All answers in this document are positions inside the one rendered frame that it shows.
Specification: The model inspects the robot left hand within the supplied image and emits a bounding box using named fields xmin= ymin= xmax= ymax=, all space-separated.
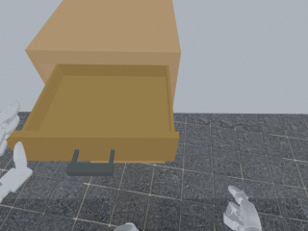
xmin=0 ymin=101 xmax=33 ymax=203

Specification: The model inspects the cabinet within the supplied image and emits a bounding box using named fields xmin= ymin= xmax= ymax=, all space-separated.
xmin=25 ymin=0 xmax=181 ymax=164

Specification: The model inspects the robot right hand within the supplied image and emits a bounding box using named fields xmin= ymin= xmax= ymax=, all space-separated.
xmin=223 ymin=185 xmax=262 ymax=231

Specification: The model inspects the handle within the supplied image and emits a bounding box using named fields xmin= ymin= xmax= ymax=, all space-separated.
xmin=65 ymin=149 xmax=115 ymax=176

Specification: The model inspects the drawer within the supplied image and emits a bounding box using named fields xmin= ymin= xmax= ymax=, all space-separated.
xmin=6 ymin=64 xmax=180 ymax=162

